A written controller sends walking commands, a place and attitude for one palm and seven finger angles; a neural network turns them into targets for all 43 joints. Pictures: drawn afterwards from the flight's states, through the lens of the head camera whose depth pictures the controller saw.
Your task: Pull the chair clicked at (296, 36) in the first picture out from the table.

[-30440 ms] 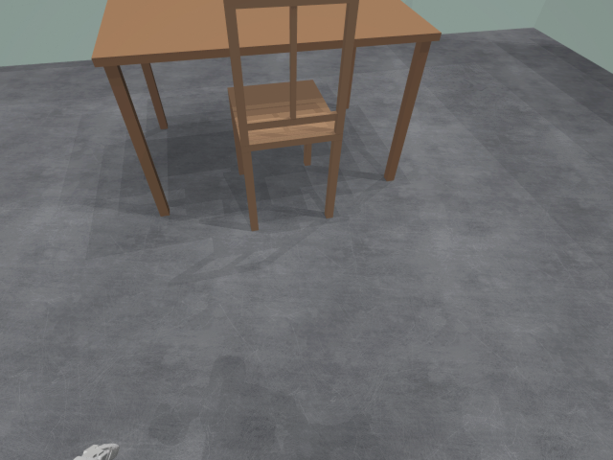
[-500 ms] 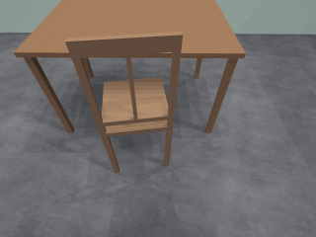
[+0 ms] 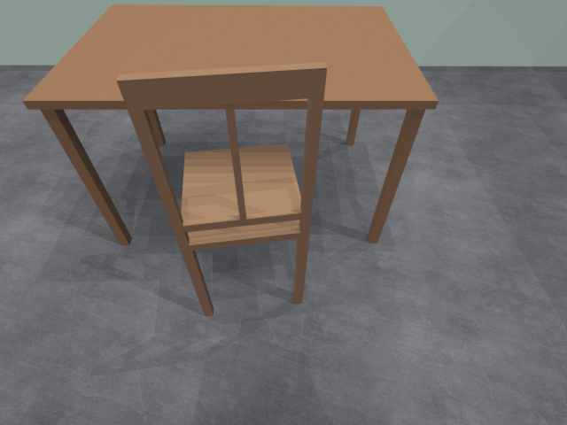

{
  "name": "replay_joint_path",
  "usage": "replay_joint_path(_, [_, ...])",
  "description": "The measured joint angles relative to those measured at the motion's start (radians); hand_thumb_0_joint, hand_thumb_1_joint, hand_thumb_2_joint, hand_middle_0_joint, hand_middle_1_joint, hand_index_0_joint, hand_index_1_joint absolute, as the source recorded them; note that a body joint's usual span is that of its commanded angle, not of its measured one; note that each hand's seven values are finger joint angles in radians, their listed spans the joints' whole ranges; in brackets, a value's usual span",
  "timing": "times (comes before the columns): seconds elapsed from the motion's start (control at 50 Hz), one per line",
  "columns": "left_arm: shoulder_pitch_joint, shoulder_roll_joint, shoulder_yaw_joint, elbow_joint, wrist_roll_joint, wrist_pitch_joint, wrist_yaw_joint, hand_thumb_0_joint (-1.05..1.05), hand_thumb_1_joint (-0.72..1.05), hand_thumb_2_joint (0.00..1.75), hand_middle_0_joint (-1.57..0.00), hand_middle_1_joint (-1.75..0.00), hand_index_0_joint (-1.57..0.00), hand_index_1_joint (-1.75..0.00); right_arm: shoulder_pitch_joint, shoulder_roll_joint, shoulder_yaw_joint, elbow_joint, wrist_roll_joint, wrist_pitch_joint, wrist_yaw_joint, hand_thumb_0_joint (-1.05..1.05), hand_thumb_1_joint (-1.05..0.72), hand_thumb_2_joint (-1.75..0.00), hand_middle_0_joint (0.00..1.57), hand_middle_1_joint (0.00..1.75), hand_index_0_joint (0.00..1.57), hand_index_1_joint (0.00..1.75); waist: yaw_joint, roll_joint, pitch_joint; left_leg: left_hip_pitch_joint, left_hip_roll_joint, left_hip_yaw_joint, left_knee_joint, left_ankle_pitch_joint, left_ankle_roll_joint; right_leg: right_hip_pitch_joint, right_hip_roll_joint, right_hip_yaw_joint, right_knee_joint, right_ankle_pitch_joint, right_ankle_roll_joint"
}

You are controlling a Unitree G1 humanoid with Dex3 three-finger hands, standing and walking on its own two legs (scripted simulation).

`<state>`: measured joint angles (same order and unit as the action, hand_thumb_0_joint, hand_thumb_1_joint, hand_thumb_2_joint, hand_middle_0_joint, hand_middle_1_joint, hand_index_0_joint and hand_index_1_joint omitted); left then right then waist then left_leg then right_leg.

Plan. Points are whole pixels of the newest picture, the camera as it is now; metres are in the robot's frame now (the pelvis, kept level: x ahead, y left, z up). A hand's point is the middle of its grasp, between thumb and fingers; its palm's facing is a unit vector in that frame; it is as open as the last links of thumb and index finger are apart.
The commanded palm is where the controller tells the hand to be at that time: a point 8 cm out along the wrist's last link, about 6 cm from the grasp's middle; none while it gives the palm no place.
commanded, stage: take the last steps up to it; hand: left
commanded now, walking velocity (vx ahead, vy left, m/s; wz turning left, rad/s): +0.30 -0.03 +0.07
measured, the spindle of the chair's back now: (237, 168) +0.66 +0.14 -0.06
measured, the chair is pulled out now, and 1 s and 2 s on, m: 0.13 0.13 0.13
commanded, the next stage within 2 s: come to a stop and stand still in 0.72 s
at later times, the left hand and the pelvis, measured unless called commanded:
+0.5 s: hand out of the picture +0.02 +0.16 -0.19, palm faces +0.10 -0.98 -0.15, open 7.4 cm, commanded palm none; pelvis +0.11 +0.01 -0.02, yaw +1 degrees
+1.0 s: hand (191, 354) +0.27 +0.19 -0.18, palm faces +0.09 -0.97 -0.20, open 7.3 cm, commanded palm none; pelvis +0.24 +0.00 -0.01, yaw +3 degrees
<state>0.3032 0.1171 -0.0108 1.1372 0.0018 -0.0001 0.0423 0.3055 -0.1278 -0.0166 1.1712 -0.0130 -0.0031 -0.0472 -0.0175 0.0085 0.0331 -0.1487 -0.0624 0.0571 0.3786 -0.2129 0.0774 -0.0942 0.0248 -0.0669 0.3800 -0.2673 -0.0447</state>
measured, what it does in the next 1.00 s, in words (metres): walks ahead: left foot, then right foot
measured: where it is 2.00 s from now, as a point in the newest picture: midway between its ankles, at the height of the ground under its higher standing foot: outside the picture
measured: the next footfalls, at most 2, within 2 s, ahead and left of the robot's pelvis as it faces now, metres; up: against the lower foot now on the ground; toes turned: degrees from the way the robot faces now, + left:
left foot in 0.50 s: +0.24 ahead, +0.12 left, +0.00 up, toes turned +4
right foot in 0.72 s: +0.25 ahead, -0.13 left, +0.00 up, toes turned +2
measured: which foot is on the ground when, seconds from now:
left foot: down 0.00-0.20, up 0.22-0.48, down 0.50-1.00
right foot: down 0.00-0.50, up 0.52-0.70, down 0.72-1.00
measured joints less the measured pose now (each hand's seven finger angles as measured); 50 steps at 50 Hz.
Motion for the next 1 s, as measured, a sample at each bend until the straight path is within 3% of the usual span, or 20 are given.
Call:
replay_joint_path(0.14, [0.039, 0.016, 0.021, -0.030, 0.016, -0.001, -0.022, 0.00, 0.91, 0.90, -0.20, -0.30, -0.20, -0.30, 0.061, -0.009, -0.030, -0.016, -0.007, -0.002, 0.017, 0.00, -0.90, -0.90, 0.20, 0.30, 0.20, 0.30, 0.001, -0.017, -0.028, -0.032, -0.025, 0.002, 0.072, -0.063, 0.006, -0.063, -0.016, 0.022, 0.143, -0.095, -0.013])
replay_joint_path(0.2, [0.054, 0.014, 0.030, -0.042, 0.016, -0.017, -0.022, 0.00, 0.91, 0.90, -0.20, -0.30, -0.20, -0.30, 0.083, -0.022, -0.038, -0.017, -0.003, -0.004, 0.019, 0.00, -0.90, -0.90, 0.20, 0.30, 0.20, 0.30, 0.008, 0.007, -0.035, -0.048, -0.010, -0.018, 0.127, -0.105, -0.002, -0.043, 0.001, 0.003, 0.133, -0.120, -0.016])
replay_joint_path(0.32, [0.100, 0.008, 0.051, -0.041, 0.022, -0.053, -0.002, 0.00, 0.91, 0.90, -0.20, -0.30, -0.20, -0.30, 0.018, -0.035, -0.056, -0.032, -0.005, 0.003, 0.027, 0.01, -0.90, -0.90, 0.19, 0.30, 0.20, 0.29, 0.026, 0.007, 0.001, -0.247, 0.057, -0.019, 0.555, -0.211, -0.017, 0.052, 0.034, -0.014, 0.033, -0.112, -0.037])
replay_joint_path(0.38, [0.123, 0.000, 0.051, -0.014, 0.024, -0.059, -0.003, 0.00, 0.91, 0.90, -0.20, -0.30, -0.20, -0.30, -0.052, -0.046, -0.059, -0.072, -0.003, 0.003, 0.036, 0.01, -0.91, -0.90, 0.19, 0.30, 0.20, 0.29, 0.020, -0.004, 0.028, -0.315, 0.090, -0.014, 0.531, -0.164, -0.021, 0.113, 0.030, -0.009, -0.025, -0.106, -0.027])
replay_joint_path(0.44, [0.128, 0.000, 0.051, 0.009, 0.021, -0.058, -0.014, 0.00, 0.90, 0.90, -0.20, -0.30, -0.20, -0.30, -0.125, -0.047, -0.055, -0.118, -0.001, -0.015, 0.042, 0.01, -0.91, -0.90, 0.19, 0.30, 0.20, 0.29, 0.012, -0.027, 0.070, -0.319, 0.088, 0.011, 0.378, -0.086, -0.011, 0.168, 0.009, -0.011, -0.038, -0.127, -0.012])
replay_joint_path(0.48, [0.132, -0.001, 0.052, 0.016, 0.015, -0.055, -0.023, 0.00, 0.90, 0.90, -0.20, -0.30, -0.20, -0.30, -0.157, -0.052, -0.050, -0.146, -0.005, -0.042, 0.044, 0.01, -0.91, -0.90, 0.19, 0.30, 0.20, 0.29, 0.011, -0.030, 0.092, -0.271, 0.077, 0.018, 0.247, 0.008, 0.012, 0.150, -0.003, -0.011, 0.076, -0.175, -0.006])
replay_joint_path(0.5, [0.142, -0.009, 0.051, 0.010, 0.011, -0.051, -0.029, 0.00, 0.90, 0.90, -0.21, -0.30, -0.20, -0.30, -0.164, -0.064, -0.049, -0.165, -0.012, -0.056, 0.044, 0.00, -0.91, -0.90, 0.19, 0.30, 0.20, 0.29, 0.017, -0.003, 0.086, -0.251, 0.097, -0.010, 0.199, 0.089, 0.038, 0.083, 0.010, -0.016, 0.228, -0.187, -0.003])
replay_joint_path(0.56, [0.089, 0.024, 0.055, -0.012, 0.011, -0.027, -0.036, 0.00, 0.90, 0.90, -0.21, -0.30, -0.20, -0.30, -0.172, -0.043, -0.054, -0.185, -0.013, -0.068, 0.035, 0.00, -0.91, -0.90, 0.19, 0.30, 0.20, 0.29, 0.013, -0.042, 0.097, -0.248, 0.074, 0.005, 0.263, 0.032, -0.017, -0.140, -0.012, 0.042, 0.686, -0.233, -0.006])
replay_joint_path(0.6, [0.025, 0.042, 0.061, -0.048, 0.015, -0.015, -0.043, 0.00, 0.90, 0.90, -0.21, -0.30, -0.20, -0.30, -0.146, -0.041, -0.058, -0.182, -0.014, -0.059, 0.030, 0.00, -0.90, -0.90, 0.19, 0.30, 0.20, 0.29, 0.025, -0.041, 0.084, -0.239, 0.054, -0.007, 0.243, 0.008, -0.038, -0.257, -0.036, 0.058, 0.766, -0.220, -0.006])
replay_joint_path(0.66, [-0.057, 0.050, 0.064, -0.127, 0.017, -0.020, -0.052, 0.00, 0.91, 0.90, -0.20, -0.30, -0.20, -0.30, -0.114, -0.048, -0.055, -0.154, -0.019, -0.033, 0.031, 0.00, -0.90, -0.90, 0.19, 0.30, 0.20, 0.29, 0.043, -0.007, 0.063, -0.225, 0.043, -0.046, 0.207, 0.018, -0.047, -0.322, -0.073, 0.059, 0.605, -0.180, 0.012])
replay_joint_path(0.72, [-0.077, 0.070, 0.064, -0.196, 0.022, -0.046, -0.052, 0.00, 0.91, 0.90, -0.20, -0.30, -0.20, -0.30, -0.089, -0.036, -0.049, -0.136, -0.019, 0.000, 0.042, 0.00, -0.90, -0.90, 0.20, 0.30, 0.20, 0.30, 0.048, -0.010, 0.028, -0.238, 0.039, -0.069, 0.261, -0.068, -0.052, -0.270, -0.074, 0.078, 0.330, -0.174, 0.021])
replay_joint_path(0.76, [-0.071, 0.077, 0.067, -0.215, 0.025, -0.051, -0.041, 0.00, 0.91, 0.90, -0.20, -0.30, -0.20, -0.30, -0.090, -0.031, -0.053, -0.139, -0.016, 0.022, 0.053, 0.00, -0.90, -0.90, 0.20, 0.30, 0.20, 0.30, 0.055, -0.028, 0.014, -0.270, 0.031, -0.066, 0.366, -0.190, -0.055, -0.274, -0.073, 0.098, 0.301, -0.073, 0.034])
replay_joint_path(0.82, [-0.047, 0.064, 0.062, -0.186, 0.026, -0.029, -0.037, 0.00, 0.91, 0.90, -0.20, -0.30, -0.20, -0.30, -0.103, -0.044, -0.062, -0.156, -0.013, 0.016, 0.057, 0.01, -0.91, -0.90, 0.20, 0.30, 0.20, 0.30, 0.033, -0.017, 0.001, -0.269, 0.038, -0.053, 0.465, -0.185, -0.055, -0.247, -0.057, 0.110, 0.280, -0.063, 0.044])
replay_joint_path(0.88, [-0.027, 0.052, 0.060, -0.154, 0.020, -0.017, -0.037, 0.00, 0.91, 0.90, -0.20, -0.30, -0.20, -0.30, -0.101, -0.056, -0.053, -0.181, -0.009, -0.028, 0.050, 0.01, -0.91, -0.90, 0.20, 0.30, 0.20, 0.30, 0.012, -0.011, -0.001, -0.160, 0.054, -0.044, 0.249, -0.064, -0.057, -0.218, -0.038, 0.133, 0.250, -0.071, 0.065])
replay_joint_path(0.92, [-0.045, 0.049, 0.055, -0.128, 0.012, -0.013, -0.032, 0.00, 0.90, 0.90, -0.20, -0.30, -0.20, -0.30, -0.099, -0.056, -0.046, -0.175, -0.009, -0.046, 0.035, 0.00, -0.91, -0.90, 0.20, 0.30, 0.20, 0.30, 0.001, -0.017, 0.013, -0.125, 0.050, -0.045, 0.208, -0.106, -0.066, -0.201, -0.041, 0.136, 0.244, -0.084, 0.074])
replay_joint_path(1.0, [-0.094, 0.050, 0.050, -0.108, 0.002, -0.009, -0.015, 0.00, 0.91, 0.90, -0.20, -0.30, -0.20, -0.30, -0.094, -0.044, -0.031, -0.144, 0.001, -0.032, 0.009, 0.00, -0.91, -0.90, 0.19, 0.30, 0.20, 0.29, 0.009, -0.019, 0.051, -0.070, 0.046, -0.052, 0.155, -0.096, -0.070, -0.140, -0.052, 0.110, 0.184, -0.038, 0.066])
